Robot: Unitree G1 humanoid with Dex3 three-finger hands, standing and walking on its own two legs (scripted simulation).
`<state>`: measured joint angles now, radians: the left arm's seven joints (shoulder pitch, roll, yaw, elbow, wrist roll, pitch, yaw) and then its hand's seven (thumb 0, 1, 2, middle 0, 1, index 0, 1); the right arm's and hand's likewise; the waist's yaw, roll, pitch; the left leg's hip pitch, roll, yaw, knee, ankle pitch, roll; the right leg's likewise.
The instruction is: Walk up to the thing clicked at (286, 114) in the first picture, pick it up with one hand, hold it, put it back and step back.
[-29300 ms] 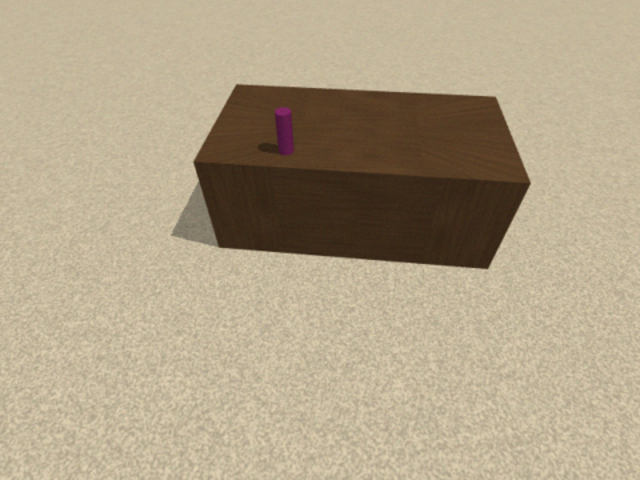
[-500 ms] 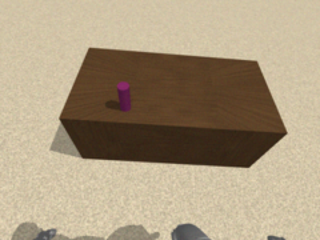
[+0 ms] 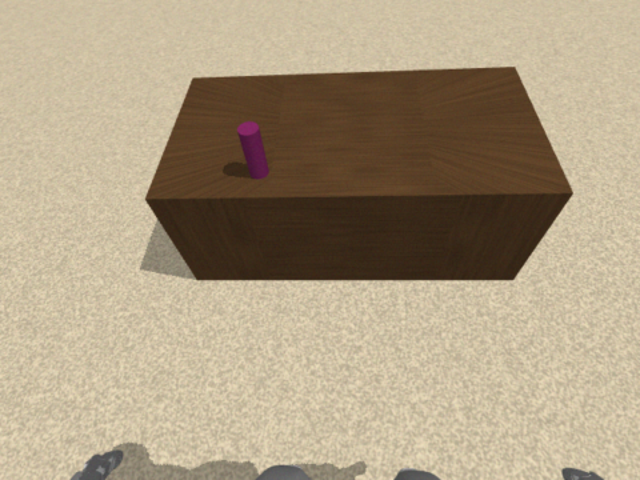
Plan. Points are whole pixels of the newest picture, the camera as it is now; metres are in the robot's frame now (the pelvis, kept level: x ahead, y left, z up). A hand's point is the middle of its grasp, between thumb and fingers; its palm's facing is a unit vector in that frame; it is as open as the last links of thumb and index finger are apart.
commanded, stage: step back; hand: left
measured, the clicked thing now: (254, 151) +0.90 +0.23 -0.23
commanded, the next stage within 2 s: stand in 1.58 s
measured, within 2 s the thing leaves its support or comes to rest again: neither
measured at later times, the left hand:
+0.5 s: hand out of the picture -0.12 +0.23 -0.14, palm faces -0.03 -0.91 -0.42, open 7.4 cm
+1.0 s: hand out of the picture -0.14 +0.24 -0.14, palm faces +0.03 -0.92 -0.39, open 7.4 cm
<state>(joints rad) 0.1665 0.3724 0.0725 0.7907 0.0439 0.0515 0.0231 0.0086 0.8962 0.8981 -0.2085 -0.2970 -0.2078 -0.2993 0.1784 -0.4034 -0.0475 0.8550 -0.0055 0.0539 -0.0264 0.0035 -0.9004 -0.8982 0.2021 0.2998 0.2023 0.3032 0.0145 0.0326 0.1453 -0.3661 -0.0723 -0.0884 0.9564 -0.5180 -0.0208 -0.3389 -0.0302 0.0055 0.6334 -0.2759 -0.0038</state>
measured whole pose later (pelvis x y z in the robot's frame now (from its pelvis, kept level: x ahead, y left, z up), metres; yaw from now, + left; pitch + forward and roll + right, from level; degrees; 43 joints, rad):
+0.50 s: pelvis -0.16 -0.04 +0.00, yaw -3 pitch -3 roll +0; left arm 0.25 0.35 0.06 0.94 0.05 0.02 0.00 0.01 0.90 0.90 -0.21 -0.30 -0.21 -0.30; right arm 0.10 -0.41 -0.06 0.85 -0.03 0.08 0.00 0.00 -0.90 -0.90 0.20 0.30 0.20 0.30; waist 0.05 0.06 0.11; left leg -0.47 0.01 -0.10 0.80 -0.42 0.00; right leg -0.19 0.03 0.02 0.64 -0.40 -0.03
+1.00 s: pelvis -0.19 -0.03 +0.00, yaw +2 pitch -3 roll +1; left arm 0.24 0.39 0.06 0.97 0.03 -0.02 -0.01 0.01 0.90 0.90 -0.21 -0.30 -0.20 -0.30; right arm 0.22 -0.36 -0.06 0.96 -0.04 0.00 0.04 0.00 -0.90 -0.90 0.21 0.30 0.21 0.30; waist 0.00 -0.01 0.05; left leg -0.20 0.00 -0.01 0.55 -0.31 0.01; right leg -0.29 -0.02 -0.02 0.71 -0.46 -0.02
